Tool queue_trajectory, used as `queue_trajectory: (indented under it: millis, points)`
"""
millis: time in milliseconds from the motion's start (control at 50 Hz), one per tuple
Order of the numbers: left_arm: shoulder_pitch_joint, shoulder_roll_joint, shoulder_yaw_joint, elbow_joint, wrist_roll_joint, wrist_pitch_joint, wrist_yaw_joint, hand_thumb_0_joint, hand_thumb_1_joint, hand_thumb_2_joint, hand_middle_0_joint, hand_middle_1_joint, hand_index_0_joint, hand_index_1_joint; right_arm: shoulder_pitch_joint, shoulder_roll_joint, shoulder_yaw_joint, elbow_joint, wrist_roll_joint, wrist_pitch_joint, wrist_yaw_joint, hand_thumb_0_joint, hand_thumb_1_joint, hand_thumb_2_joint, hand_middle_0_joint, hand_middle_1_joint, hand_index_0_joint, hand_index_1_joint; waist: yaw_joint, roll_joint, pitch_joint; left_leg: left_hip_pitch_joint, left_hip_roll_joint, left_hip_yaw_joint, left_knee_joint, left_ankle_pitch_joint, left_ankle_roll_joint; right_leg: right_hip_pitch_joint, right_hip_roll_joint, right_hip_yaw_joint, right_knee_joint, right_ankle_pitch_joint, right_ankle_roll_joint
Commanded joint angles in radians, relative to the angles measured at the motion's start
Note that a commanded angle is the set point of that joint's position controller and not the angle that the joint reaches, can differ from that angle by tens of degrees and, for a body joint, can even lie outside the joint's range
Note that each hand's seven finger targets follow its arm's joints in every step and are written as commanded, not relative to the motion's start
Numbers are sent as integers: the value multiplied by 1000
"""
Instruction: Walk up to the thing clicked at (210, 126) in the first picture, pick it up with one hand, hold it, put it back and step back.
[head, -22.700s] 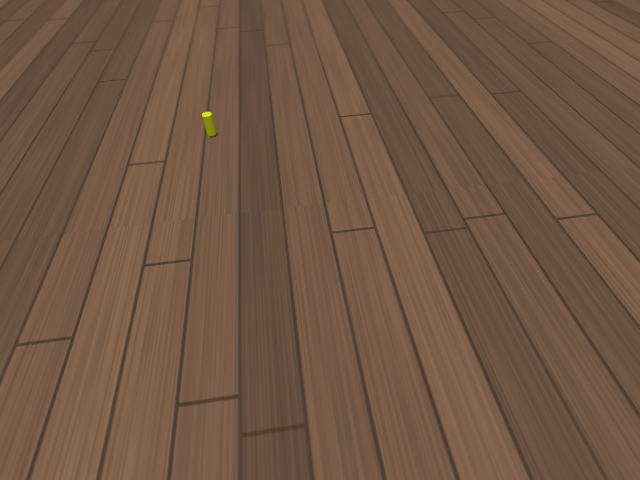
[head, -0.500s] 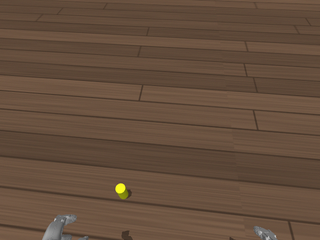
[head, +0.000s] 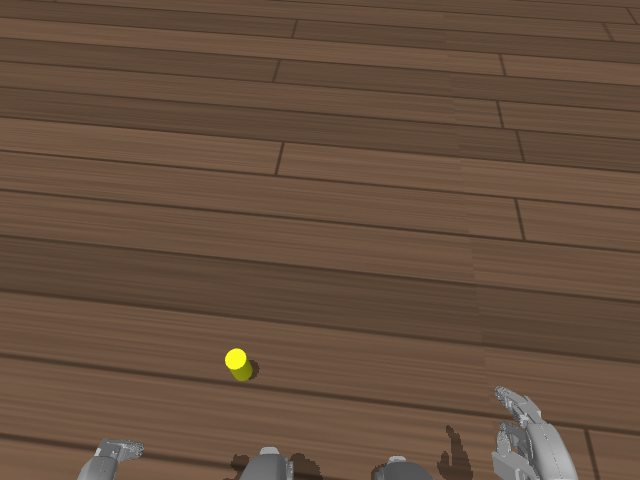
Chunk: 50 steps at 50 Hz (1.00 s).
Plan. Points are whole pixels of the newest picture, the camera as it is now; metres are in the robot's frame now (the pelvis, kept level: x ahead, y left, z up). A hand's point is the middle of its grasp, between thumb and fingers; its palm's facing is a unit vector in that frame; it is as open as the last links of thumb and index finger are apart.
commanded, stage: rise first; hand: left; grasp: from above
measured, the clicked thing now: (239, 365) +0.45 +0.23 -0.63
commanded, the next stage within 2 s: none
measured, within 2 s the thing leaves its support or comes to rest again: neither
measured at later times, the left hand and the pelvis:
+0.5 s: hand (154, 476) +0.17 +0.27 -0.24, palm faces -0.36 -0.68 -0.64, open 14.1 cm; pelvis -0.04 +0.00 -0.10, yaw -1 degrees
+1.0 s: hand (187, 406) +0.30 +0.29 -0.41, palm faces -0.47 -0.22 -0.86, open 13.9 cm; pelvis -0.10 -0.01 -0.27, yaw -5 degrees
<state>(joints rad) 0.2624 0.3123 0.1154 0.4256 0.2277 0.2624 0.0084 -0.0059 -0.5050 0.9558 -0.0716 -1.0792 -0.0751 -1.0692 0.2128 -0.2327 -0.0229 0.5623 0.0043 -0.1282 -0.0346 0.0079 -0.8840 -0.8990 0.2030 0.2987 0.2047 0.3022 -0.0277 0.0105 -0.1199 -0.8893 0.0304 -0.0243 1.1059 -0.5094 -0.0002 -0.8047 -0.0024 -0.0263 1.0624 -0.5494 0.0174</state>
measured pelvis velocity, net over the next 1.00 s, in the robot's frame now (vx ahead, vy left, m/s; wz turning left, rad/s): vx -0.10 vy -0.01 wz -0.09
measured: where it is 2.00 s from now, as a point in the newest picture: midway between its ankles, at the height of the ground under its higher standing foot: outside the picture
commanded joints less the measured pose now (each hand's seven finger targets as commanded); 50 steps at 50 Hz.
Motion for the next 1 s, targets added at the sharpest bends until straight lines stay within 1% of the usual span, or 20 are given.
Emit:
queue_trajectory:
  millis: [0, 160, 200, 260, 300, 360, 420, 460, 580, 620, 660, 700, 720, 740, 760, 800, 860, 900, 940, 980]
  points:
    - [73, 174, 72, -143, 19, -2, 24, 0, -498, 920, -63, -1086, -82, -1065, 23, -151, -64, -129, 1, -53, -17, 0, -876, -894, 200, 300, 200, 300, -4, 71, -237, 216, -7, -10, -110, 388, 7, 31, 29, -21, -81, 322, -36]
    - [107, 165, 62, -211, 41, -4, 33, 0, -515, 936, -75, -1069, -84, -1058, -2, -147, -62, -174, 2, -69, -21, 0, -875, -893, 200, 300, 200, 300, -1, 74, -253, 134, -8, -21, -62, 288, 6, -51, 32, -24, -18, 252, -40]
    - [37, 192, 60, -236, 53, -18, 37, 0, -528, 931, -74, -1084, -87, -1069, -11, -147, -59, -173, 3, -75, -23, 0, -893, -898, 200, 300, 200, 300, -18, 74, -263, 103, -9, -18, -29, 271, 11, -81, 33, -19, -1, 249, -39]
    - [-53, 202, 48, -164, 91, -53, 40, 0, -539, 944, -79, -1065, -84, -1059, -13, -153, -56, -149, 1, -89, -22, 0, -887, -896, 200, 300, 200, 300, -35, 59, -214, 1, -12, -14, 27, 160, 15, -175, 29, -11, 48, 169, -39]
    - [-120, 210, 46, -90, 127, -91, 42, 0, -543, 946, -70, -1075, -76, -1067, -3, -162, -60, -115, -1, -99, -17, 0, -882, -895, 200, 300, 200, 300, -39, 61, -221, -52, -10, -21, 74, 117, 13, -259, 30, -8, 114, 127, -43]
    - [-220, 247, 57, -24, 202, -166, 53, 0, -546, 967, -67, -1075, -69, -1072, -42, -175, -62, -110, 2, -122, -5, 0, -874, -893, 200, 300, 200, 300, -19, 82, -272, -132, -17, -28, 144, 68, 7, -364, 28, -2, 214, 85, -48]
    - [-327, 267, 36, -7, 269, -232, 67, 0, -541, 968, -76, -1083, -81, -1078, -42, -188, -72, -78, 3, -134, 9, 0, -890, -898, 200, 300, 200, 300, -21, 107, -402, -148, -16, -25, 241, 131, 8, -443, 30, -1, 305, 130, -49]
    - [-360, 291, 43, 60, 317, -256, 79, 0, -533, 971, -81, -1081, -83, -1079, -48, -202, -79, -56, 3, -136, 18, 0, -883, -897, 200, 300, 200, 300, -8, 111, -433, -181, -14, -35, 287, 142, 5, -517, 34, -9, 366, 126, -53]
    - [-534, 405, 96, 203, 445, -320, 111, 0, -543, 992, -59, -1111, -65, -1106, -35, -217, -90, 11, -1, -109, 50, 0, -881, -898, 200, 300, 200, 300, 24, 109, -558, -340, -18, -25, 471, 225, 16, -636, 39, -15, 518, 181, -53]
    - [-582, 407, 84, 259, 490, -343, 113, 0, -551, 1008, -66, -1097, -67, -1098, -25, -217, -98, 25, -3, -93, 64, 0, -878, -897, 200, 300, 200, 300, 20, 56, -598, -409, -19, -12, 540, 218, 26, -650, 47, -18, 542, 185, -49]
    - [-704, 476, 110, 267, 533, -374, 123, 0, -531, 1003, -56, -1104, -62, -1100, -10, -217, -100, 39, -12, -79, 74, 0, -867, -895, 199, 300, 200, 300, 24, 50, -634, -488, -21, 1, 604, 192, 32, -651, 47, -10, 573, 183, -43]
    - [-790, 489, 91, 291, 575, -401, 127, 0, -517, 1004, -46, -1104, -54, -1098, 1, -217, -107, 55, -17, -67, 81, 0, -852, -891, 199, 300, 200, 300, 17, 46, -656, -532, -18, 6, 649, 149, 35, -679, 50, -12, 594, 152, -41]
    - [-822, 520, 109, 310, 589, -412, 134, 0, -513, 998, -57, -1093, -65, -1087, 8, -219, -105, 62, -22, -61, 84, 0, -860, -893, 200, 300, 200, 300, 16, 40, -672, -555, -16, 10, 672, 133, 37, -678, 51, -11, 603, 141, -38]
    - [-873, 550, 115, 310, 610, -422, 141, 0, -518, 1009, -50, -1094, -56, -1089, 10, -223, -109, 60, -23, -54, 85, 0, -853, -891, 200, 300, 200, 300, 14, 35, -682, -578, -15, 10, 677, 95, 35, -697, 53, -14, 609, 104, -40]
    - [-888, 533, 99, 355, 628, -429, 144, 0, -521, 1009, -44, -1101, -52, -1094, 13, -220, -107, 71, -25, -47, 85, 0, -856, -892, 200, 300, 200, 300, 2, 37, -661, -611, -13, 8, 693, 61, 34, -731, 54, -19, 626, 73, -40]
    - [-947, 577, 113, 366, 656, -443, 153, 0, -513, 1004, -41, -1110, -54, -1099, 25, -228, -109, 78, -29, -33, 86, 0, -855, -892, 200, 300, 200, 300, 9, 51, -680, -627, -12, 8, 705, 16, 31, -750, 55, -28, 642, 23, -42]
    - [-1052, 621, 115, 359, 694, -460, 165, 0, -520, 1014, -38, -1101, -49, -1092, 36, -232, -107, 85, -33, -11, 86, 0, -855, -892, 200, 300, 200, 300, 0, 91, -717, -626, -8, -3, 726, -13, 27, -808, 59, -47, 684, -9, -49]
    - [-1057, 607, 92, 444, 720, -464, 168, 0, -514, 1001, -40, -1100, -54, -1087, 51, -231, -100, 103, -36, 4, 87, 0, -862, -894, 199, 300, 200, 300, -22, 105, -646, -674, -10, -9, 740, -54, 27, -860, 60, -58, 711, -42, -51]
    - [-1142, 660, 105, 413, 743, -478, 180, 0, -513, 1000, -42, -1092, -57, -1077, 55, -236, -98, 107, -40, 19, 86, 0, -865, -894, 199, 300, 200, 300, -23, 126, -664, -676, -8, -23, 746, -90, 28, -902, 61, -68, 734, -72, -54]
    - [-1127, 660, 101, 483, 767, -481, 188, 0, -513, 994, -45, -1081, -60, -1066, 57, -240, -91, 111, -42, 35, 89, 0, -873, -896, 199, 300, 200, 300, -25, 142, -629, -681, -7, -37, 752, -106, 25, -946, 61, -81, 763, -79, -57]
